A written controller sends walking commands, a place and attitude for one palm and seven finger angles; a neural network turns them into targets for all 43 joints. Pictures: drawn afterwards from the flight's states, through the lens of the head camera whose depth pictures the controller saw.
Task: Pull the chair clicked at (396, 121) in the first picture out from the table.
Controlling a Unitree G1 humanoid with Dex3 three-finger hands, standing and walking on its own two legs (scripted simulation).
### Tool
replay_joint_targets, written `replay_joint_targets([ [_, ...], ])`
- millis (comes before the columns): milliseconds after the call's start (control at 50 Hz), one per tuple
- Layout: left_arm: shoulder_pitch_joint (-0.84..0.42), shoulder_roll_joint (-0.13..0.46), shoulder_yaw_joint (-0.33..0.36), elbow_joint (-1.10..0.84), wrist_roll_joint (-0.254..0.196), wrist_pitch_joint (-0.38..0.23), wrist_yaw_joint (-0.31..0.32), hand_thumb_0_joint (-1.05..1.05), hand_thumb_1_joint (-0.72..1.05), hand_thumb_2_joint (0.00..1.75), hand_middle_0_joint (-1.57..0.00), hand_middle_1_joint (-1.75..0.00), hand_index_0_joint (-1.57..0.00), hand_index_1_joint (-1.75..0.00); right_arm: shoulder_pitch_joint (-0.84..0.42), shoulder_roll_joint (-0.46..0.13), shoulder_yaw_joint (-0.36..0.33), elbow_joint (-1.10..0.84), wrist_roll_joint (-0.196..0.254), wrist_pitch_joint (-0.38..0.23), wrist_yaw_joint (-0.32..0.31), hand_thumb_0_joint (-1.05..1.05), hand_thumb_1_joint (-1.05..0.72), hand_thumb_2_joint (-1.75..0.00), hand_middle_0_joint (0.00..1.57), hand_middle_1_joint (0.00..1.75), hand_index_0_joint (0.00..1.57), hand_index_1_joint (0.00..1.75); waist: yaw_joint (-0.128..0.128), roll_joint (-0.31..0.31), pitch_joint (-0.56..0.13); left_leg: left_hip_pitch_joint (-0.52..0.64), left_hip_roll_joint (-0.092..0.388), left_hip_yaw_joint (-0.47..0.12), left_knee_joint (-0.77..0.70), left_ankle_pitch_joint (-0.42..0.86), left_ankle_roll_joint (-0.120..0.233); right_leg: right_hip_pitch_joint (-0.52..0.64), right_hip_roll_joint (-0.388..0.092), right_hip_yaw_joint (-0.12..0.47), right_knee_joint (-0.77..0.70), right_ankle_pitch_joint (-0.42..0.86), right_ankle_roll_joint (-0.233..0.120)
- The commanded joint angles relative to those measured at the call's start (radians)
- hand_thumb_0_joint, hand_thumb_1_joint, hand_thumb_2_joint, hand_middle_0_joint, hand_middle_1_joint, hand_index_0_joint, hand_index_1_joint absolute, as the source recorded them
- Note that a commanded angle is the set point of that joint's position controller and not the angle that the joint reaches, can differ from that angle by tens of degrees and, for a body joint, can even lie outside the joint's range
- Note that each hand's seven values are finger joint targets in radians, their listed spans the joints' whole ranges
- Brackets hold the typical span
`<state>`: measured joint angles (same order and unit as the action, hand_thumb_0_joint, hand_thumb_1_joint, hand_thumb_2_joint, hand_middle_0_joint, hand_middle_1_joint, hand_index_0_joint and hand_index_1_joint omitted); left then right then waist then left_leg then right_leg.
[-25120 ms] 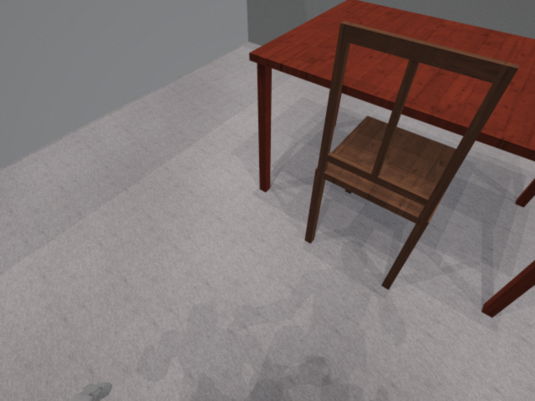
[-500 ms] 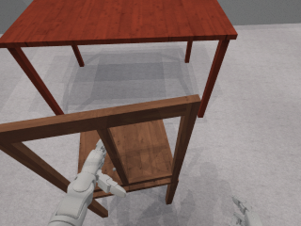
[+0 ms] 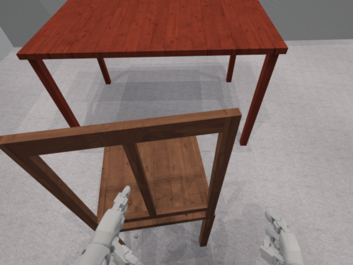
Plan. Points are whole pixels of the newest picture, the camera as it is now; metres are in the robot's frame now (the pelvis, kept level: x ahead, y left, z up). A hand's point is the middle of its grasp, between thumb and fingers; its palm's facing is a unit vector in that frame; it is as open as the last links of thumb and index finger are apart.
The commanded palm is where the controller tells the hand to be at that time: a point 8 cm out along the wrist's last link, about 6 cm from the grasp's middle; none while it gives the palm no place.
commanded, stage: draw the fingers out of the gap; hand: left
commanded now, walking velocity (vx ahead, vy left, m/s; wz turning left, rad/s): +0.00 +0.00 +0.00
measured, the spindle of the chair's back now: (143, 186) +0.31 +0.09 -0.01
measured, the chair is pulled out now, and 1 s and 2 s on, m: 0.53 0.53 0.53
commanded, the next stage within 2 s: draw the hand back to the body in 0.14 s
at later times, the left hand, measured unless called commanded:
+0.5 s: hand (111, 233) +0.18 +0.13 +0.06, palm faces +0.05 -1.00 -0.03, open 17.5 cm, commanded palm +0.14 +0.18 +0.05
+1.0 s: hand (67, 227) +0.18 +0.19 +0.11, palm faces +0.20 -0.91 -0.35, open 15.7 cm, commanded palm +0.14 +0.25 +0.14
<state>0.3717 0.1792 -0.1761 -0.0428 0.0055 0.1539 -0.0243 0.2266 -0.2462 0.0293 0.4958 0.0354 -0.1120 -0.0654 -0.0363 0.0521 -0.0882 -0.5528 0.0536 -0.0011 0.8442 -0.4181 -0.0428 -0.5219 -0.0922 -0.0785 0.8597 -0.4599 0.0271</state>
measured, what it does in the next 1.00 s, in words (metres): stands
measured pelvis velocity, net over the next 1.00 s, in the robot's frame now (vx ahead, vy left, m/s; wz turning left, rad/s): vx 0.00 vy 0.00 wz -0.01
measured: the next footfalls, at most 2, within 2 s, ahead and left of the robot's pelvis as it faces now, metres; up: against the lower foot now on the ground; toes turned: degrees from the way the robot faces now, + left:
none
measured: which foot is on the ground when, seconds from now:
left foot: down 0.00-1.00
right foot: down 0.00-1.00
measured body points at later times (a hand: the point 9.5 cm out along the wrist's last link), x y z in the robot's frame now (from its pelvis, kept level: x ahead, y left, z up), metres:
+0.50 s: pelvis -0.02 -0.01 -0.02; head +0.02 -0.02 +0.43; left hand +0.17 +0.18 +0.06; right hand +0.16 -0.24 -0.10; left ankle +0.00 +0.15 -0.70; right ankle -0.02 -0.13 -0.70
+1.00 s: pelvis +0.00 +0.00 +0.02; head +0.00 -0.03 +0.47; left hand +0.16 +0.24 +0.13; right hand +0.19 -0.24 -0.07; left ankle +0.00 +0.15 -0.70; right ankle -0.02 -0.13 -0.70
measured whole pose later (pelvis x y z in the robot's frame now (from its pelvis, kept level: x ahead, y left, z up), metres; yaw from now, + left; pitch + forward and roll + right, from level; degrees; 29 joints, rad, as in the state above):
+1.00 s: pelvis +0.00 +0.00 +0.02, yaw +0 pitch +0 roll +0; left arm 0.60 0.29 0.08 -0.38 -0.05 -0.05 0.10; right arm 0.21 -0.23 0.00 0.58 0.04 -0.13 -0.13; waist 0.04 0.08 -0.02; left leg -0.34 0.07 0.00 0.72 -0.38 -0.05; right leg -0.31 -0.06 -0.09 0.71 -0.41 0.02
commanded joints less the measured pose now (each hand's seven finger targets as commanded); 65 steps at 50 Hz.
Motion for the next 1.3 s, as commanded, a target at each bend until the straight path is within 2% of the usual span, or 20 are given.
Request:
replay_joint_targets([
  [0, -0.019, 0.107, 0.080, -0.244, -0.003, -0.040, 0.011, 0.00, -0.55, 0.20, 0.00, 0.00, 0.00, 0.00, -0.066, -0.117, -0.055, -0.178, -0.002, -0.045, -0.022, 0.00, -0.90, -0.90, 0.20, 0.30, 0.20, 0.30, -0.001, -0.080, -0.124, 0.092, -0.042, -0.004, -0.099, 0.181, 0.065, 0.032, 0.032, -0.001, -0.140, 0.250, -0.028],
  [120, 0.096, 0.071, 0.048, -0.337, -0.011, -0.063, 0.013, 0.00, -0.55, 0.20, 0.00, 0.00, 0.00, 0.00, -0.058, -0.103, -0.057, -0.188, -0.001, -0.064, -0.030, 0.00, -0.90, -0.90, 0.20, 0.30, 0.20, 0.30, -0.007, -0.056, -0.136, 0.096, -0.042, -0.008, -0.080, 0.210, 0.063, 0.023, 0.035, -0.005, -0.125, 0.271, -0.030],
  [240, 0.191, 0.072, 0.038, -0.341, -0.006, -0.053, -0.012, 0.00, -0.55, 0.20, 0.00, 0.00, 0.00, 0.00, -0.066, -0.104, -0.064, -0.191, 0.000, -0.075, -0.039, 0.00, -0.90, -0.90, 0.20, 0.30, 0.20, 0.30, -0.008, -0.109, -0.094, 0.045, -0.046, -0.009, -0.067, 0.150, 0.066, -0.011, 0.035, -0.001, -0.130, 0.207, -0.024],
  [260, 0.082, -0.016, 0.108, -0.510, -0.172, -0.195, 0.005, 0.00, -0.55, 0.20, 0.00, 0.00, 0.00, 0.00, -0.075, -0.092, -0.057, -0.187, -0.002, -0.108, -0.045, 0.00, -0.90, -0.90, 0.20, 0.30, 0.20, 0.30, -0.001, -0.143, -0.062, 0.020, -0.058, -0.023, -0.031, 0.154, 0.053, -0.037, 0.051, -0.029, -0.118, 0.215, -0.028],
  [280, 0.149, 0.045, 0.150, -0.444, -0.156, -0.259, 0.013, 0.00, -0.55, 0.20, 0.00, 0.00, 0.00, 0.00, -0.054, -0.097, -0.068, -0.150, -0.005, -0.128, -0.044, 0.00, -0.90, -0.90, 0.20, 0.30, 0.20, 0.30, 0.015, -0.126, -0.118, 0.032, -0.056, -0.015, -0.014, 0.164, 0.052, -0.028, 0.054, -0.017, -0.096, 0.214, -0.033],
  [320, 0.165, 0.058, 0.183, -0.479, -0.176, -0.326, 0.017, 0.00, -0.55, 0.20, 0.00, 0.00, 0.00, 0.00, -0.039, -0.089, -0.069, -0.139, 0.001, -0.144, -0.038, 0.00, -0.90, -0.90, 0.20, 0.30, 0.20, 0.30, 0.024, -0.080, -0.156, 0.041, -0.055, -0.018, -0.014, 0.191, 0.050, -0.024, 0.054, -0.020, -0.074, 0.225, -0.036],
  [360, 0.161, 0.062, 0.203, -0.491, -0.178, -0.404, 0.020, 0.00, -0.55, 0.20, 0.00, 0.00, 0.00, 0.00, -0.042, -0.082, -0.076, -0.114, 0.003, -0.155, -0.028, 0.00, -0.90, -0.90, 0.20, 0.30, 0.20, 0.30, 0.033, -0.019, -0.136, 0.030, -0.051, -0.017, -0.002, 0.203, 0.043, -0.044, 0.055, -0.017, -0.052, 0.231, -0.041],
  [460, 0.189, 0.022, 0.172, -0.384, -0.156, -0.586, -0.034, 0.00, -0.55, 0.20, 0.00, 0.00, 0.00, 0.00, -0.070, -0.073, -0.095, -0.076, 0.005, -0.164, 0.013, 0.00, -0.90, -0.90, 0.20, 0.30, 0.20, 0.30, 0.026, -0.030, -0.107, -0.057, -0.038, -0.019, 0.055, 0.162, 0.036, -0.123, 0.058, -0.008, 0.002, 0.180, -0.044],
  [540, 0.213, 0.092, 0.218, -0.428, -0.181, -0.485, -0.115, 0.00, -0.55, 0.20, 0.00, 0.00, 0.00, 0.00, -0.104, -0.098, -0.094, -0.140, 0.022, -0.137, -0.003, 0.00, -0.90, -0.90, 0.20, 0.30, 0.20, 0.30, 0.032, -0.060, -0.163, -0.044, -0.040, -0.004, 0.015, 0.075, 0.049, -0.033, 0.039, 0.028, -0.061, 0.105, -0.032],
  [560, 0.238, 0.113, 0.250, -0.427, -0.190, -0.452, -0.117, 0.00, -0.55, 0.20, 0.00, 0.00, 0.00, 0.00, -0.123, -0.094, -0.093, -0.141, 0.026, -0.133, -0.010, 0.00, -0.90, -0.90, 0.20, 0.30, 0.20, 0.30, 0.043, -0.034, -0.161, -0.032, -0.039, -0.006, 0.003, 0.068, 0.051, -0.016, 0.040, 0.029, -0.074, 0.094, -0.033],
  [600, 0.210, 0.143, 0.306, -0.522, -0.231, -0.423, -0.111, 0.00, -0.55, 0.20, 0.00, 0.00, 0.00, 0.00, -0.119, -0.085, -0.084, -0.150, 0.030, -0.131, -0.027, 0.00, -0.90, -0.90, 0.20, 0.30, 0.20, 0.30, 0.046, -0.078, -0.178, -0.016, -0.040, -0.007, -0.010, 0.067, 0.054, 0.015, 0.036, 0.034, -0.101, 0.079, -0.027],
  [660, 0.171, 0.175, 0.382, -0.590, -0.273, -0.429, -0.078, 0.00, -0.51, 0.22, -0.01, -0.01, -0.01, -0.01, -0.116, -0.075, -0.079, -0.124, 0.032, -0.148, -0.047, 0.00, -0.90, -0.90, 0.20, 0.30, 0.20, 0.30, 0.051, -0.100, -0.148, 0.015, -0.035, -0.018, -0.028, 0.105, 0.055, 0.041, 0.045, 0.026, -0.128, 0.120, -0.028],
  [740, 0.167, 0.134, 0.371, -0.536, -0.293, -0.442, -0.087, 0.00, -0.37, 0.29, -0.02, -0.04, -0.02, -0.04, -0.095, -0.078, -0.073, -0.083, 0.038, -0.177, -0.046, 0.00, -0.90, -0.90, 0.20, 0.30, 0.20, 0.30, 0.033, -0.086, -0.079, 0.052, -0.032, -0.019, -0.054, 0.130, 0.052, 0.029, 0.051, 0.014, -0.158, 0.162, -0.024],
  [760, 0.251, 0.312, 0.409, -0.464, -0.115, -0.343, 0.033, 0.00, -0.33, 0.31, -0.03, -0.05, -0.03, -0.05, -0.098, -0.071, -0.075, -0.078, 0.019, -0.133, -0.061, 0.00, -0.90, -0.90, 0.20, 0.30, 0.20, 0.30, 0.113, -0.047, -0.078, 0.112, -0.015, -0.003, -0.085, 0.141, 0.049, 0.099, 0.018, 0.077, -0.220, 0.180, -0.050],
  [780, 0.235, 0.189, 0.318, -0.537, -0.097, -0.310, 0.070, 0.00, -0.30, 0.32, -0.04, -0.05, -0.04, -0.05, -0.088, -0.053, -0.059, -0.107, 0.011, -0.117, -0.061, 0.00, -0.90, -0.90, 0.20, 0.30, 0.20, 0.30, 0.074, -0.050, -0.019, 0.144, -0.023, 0.010, -0.106, 0.145, 0.053, 0.082, 0.006, 0.059, -0.250, 0.208, -0.039],
  [840, 0.223, 0.183, 0.321, -0.513, -0.070, -0.270, 0.122, 0.00, -0.19, 0.37, -0.05, -0.08, -0.05, -0.08, -0.111, -0.063, -0.063, -0.090, 0.005, -0.081, -0.064, 0.00, -0.90, -0.90, 0.20, 0.30, 0.20, 0.30, 0.073, -0.069, 0.031, 0.195, -0.017, 0.006, -0.151, 0.153, 0.055, 0.113, 0.009, 0.038, -0.288, 0.215, -0.035],
  [940, 0.162, 0.274, 0.410, -0.559, -0.054, -0.271, 0.165, 0.00, -0.01, 0.46, -0.07, -0.11, -0.07, -0.11, -0.136, -0.068, -0.051, -0.079, -0.005, -0.066, -0.073, 0.00, -0.90, -0.90, 0.20, 0.30, 0.20, 0.30, 0.086, -0.069, 0.045, 0.296, -0.017, 0.005, -0.241, 0.172, 0.059, 0.188, 0.014, 0.029, -0.359, 0.227, -0.038],
  [960, 0.140, 0.308, 0.443, -0.567, -0.051, -0.269, 0.173, 0.00, 0.03, 0.48, -0.08, -0.12, -0.08, -0.12, -0.143, -0.072, -0.050, -0.072, -0.004, -0.068, -0.074, 0.00, -0.90, -0.90, 0.20, 0.30, 0.20, 0.30, 0.089, -0.026, 0.052, 0.308, -0.021, 0.004, -0.258, 0.174, 0.058, 0.210, 0.016, 0.032, -0.373, 0.234, -0.043],
  [1020, 0.133, 0.294, 0.448, -0.597, -0.051, -0.275, 0.184, 0.00, 0.14, 0.53, -0.10, -0.14, -0.10, -0.14, -0.142, -0.067, -0.043, -0.062, -0.010, -0.078, -0.070, 0.00, -0.90, -0.90, 0.20, 0.30, 0.20, 0.30, 0.093, -0.006, 0.029, 0.365, -0.018, 0.004, -0.308, 0.229, 0.058, 0.266, 0.020, 0.016, -0.381, 0.288, -0.043],
  [1280, -0.002, 0.397, 0.592, -0.691, -0.057, -0.261, 0.212, 0.00, 0.61, 0.76, -0.16, -0.24, -0.16, -0.24, -0.162, -0.081, -0.028, 0.002, -0.019, -0.108, -0.054, 0.00, -0.90, -0.90, 0.20, 0.30, 0.20, 0.30, 0.104, 0.063, 0.005, 0.493, -0.008, -0.001, -0.407, 0.363, 0.049, 0.407, 0.030, 0.015, -0.443, 0.412, -0.055],
])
